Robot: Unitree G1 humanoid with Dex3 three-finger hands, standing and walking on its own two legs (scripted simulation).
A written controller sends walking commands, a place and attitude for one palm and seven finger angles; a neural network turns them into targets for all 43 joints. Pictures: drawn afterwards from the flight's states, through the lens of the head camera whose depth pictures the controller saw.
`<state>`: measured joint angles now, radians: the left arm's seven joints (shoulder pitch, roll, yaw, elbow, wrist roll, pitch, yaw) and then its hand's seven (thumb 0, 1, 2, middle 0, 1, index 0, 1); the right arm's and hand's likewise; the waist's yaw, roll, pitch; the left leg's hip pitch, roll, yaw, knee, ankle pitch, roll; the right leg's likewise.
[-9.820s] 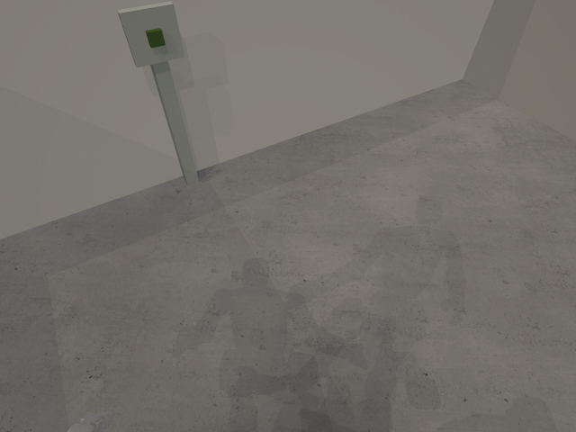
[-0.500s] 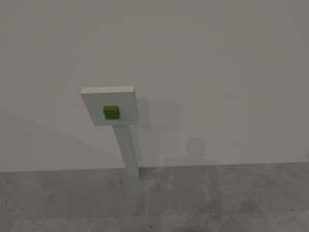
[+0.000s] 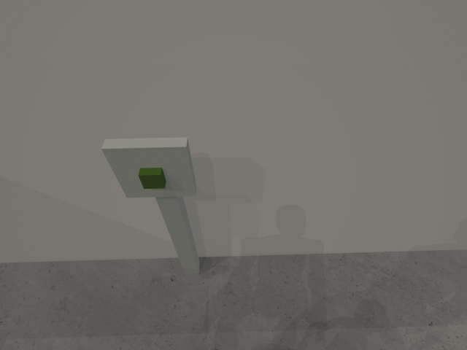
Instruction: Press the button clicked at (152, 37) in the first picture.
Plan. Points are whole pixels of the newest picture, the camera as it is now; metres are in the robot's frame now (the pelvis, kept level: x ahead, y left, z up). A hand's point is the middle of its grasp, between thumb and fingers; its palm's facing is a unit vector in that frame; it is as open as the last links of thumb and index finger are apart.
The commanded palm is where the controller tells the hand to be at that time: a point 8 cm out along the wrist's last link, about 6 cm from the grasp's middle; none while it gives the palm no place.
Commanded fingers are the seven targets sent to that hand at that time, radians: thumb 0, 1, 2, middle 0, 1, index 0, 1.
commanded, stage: look again from close up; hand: left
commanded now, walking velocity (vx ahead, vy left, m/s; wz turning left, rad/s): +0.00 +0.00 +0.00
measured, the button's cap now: (153, 177) +0.48 +0.22 -0.04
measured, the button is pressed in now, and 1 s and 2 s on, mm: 0 0 0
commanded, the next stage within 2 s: raise the hand and make a fist in 0.02 s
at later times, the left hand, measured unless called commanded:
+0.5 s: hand (153, 340) +0.15 +0.15 -0.06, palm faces +0.04 -1.00 +0.02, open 5.7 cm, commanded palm +0.11 +0.22 -0.06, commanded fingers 0.00 0.90 0.90 -0.75 -0.90 -0.75 -0.90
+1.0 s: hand (123, 342) +0.15 +0.20 -0.06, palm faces +0.08 -1.00 -0.05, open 3.1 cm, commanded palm +0.11 +0.25 -0.05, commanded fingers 0.00 0.90 0.90 -1.30 -1.50 -1.30 -1.50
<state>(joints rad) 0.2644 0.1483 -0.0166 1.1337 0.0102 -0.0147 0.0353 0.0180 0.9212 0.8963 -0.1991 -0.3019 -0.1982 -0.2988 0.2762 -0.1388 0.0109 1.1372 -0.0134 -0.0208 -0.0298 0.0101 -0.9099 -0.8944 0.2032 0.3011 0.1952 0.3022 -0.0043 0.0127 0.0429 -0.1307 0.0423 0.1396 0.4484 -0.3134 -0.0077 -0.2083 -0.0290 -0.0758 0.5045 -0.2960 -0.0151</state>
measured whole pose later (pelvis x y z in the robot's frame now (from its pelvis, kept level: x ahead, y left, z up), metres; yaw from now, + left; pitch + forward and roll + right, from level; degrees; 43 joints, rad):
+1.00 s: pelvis -0.07 +0.01 -0.10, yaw +2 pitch +16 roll -2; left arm 0.42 0.20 0.15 -0.02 -0.25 -0.42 -0.19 0.02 0.90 0.90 -1.16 -1.36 -1.16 -1.35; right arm 0.28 -0.20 0.00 0.57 0.01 -0.19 -0.04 0.02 -0.90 -0.89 0.21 0.30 0.20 0.30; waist -0.02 0.03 -0.14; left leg -0.96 0.05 0.01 1.21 -0.54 0.00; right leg -0.97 -0.06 -0.11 1.16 -0.48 -0.02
